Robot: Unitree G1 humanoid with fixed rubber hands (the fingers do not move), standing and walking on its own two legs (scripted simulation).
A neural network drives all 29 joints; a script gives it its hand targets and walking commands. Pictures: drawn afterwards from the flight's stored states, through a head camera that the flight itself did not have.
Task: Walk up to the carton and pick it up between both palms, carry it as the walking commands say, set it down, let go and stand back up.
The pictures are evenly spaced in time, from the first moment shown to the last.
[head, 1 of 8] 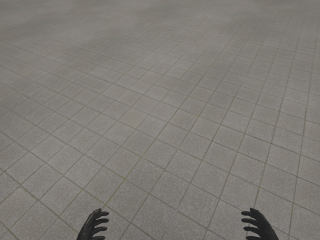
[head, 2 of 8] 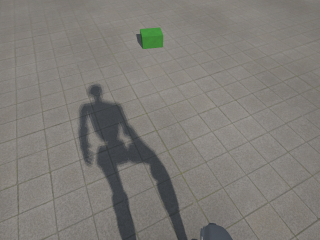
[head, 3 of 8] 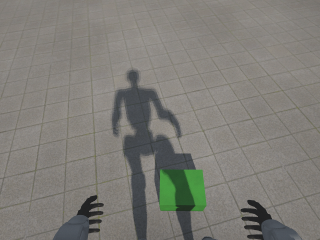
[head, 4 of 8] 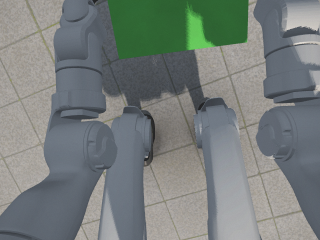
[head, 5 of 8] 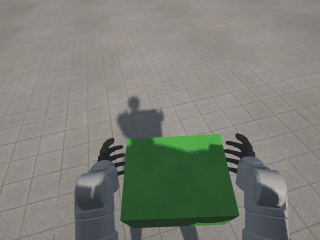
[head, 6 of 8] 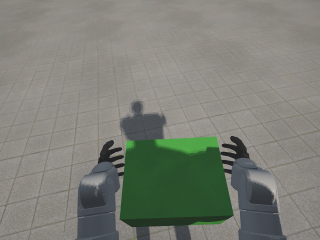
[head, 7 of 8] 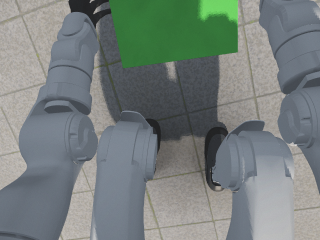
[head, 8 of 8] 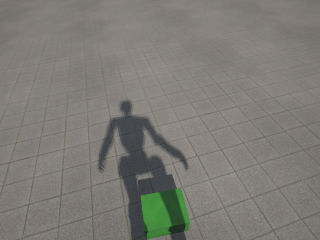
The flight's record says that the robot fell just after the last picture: no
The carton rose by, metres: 0.69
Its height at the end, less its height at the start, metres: +0.00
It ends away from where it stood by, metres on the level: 2.43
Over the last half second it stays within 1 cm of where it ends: yes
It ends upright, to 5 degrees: yes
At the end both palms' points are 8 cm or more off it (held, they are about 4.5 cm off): yes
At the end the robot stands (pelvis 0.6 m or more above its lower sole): yes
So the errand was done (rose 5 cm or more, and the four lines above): yes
